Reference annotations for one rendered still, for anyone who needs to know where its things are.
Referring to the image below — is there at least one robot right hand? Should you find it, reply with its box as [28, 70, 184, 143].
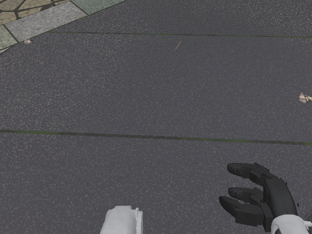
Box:
[218, 162, 299, 232]

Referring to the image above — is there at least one robot left thigh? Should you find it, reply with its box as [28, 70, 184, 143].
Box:
[99, 206, 143, 234]

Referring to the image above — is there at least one robot right forearm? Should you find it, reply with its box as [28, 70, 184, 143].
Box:
[271, 214, 312, 234]

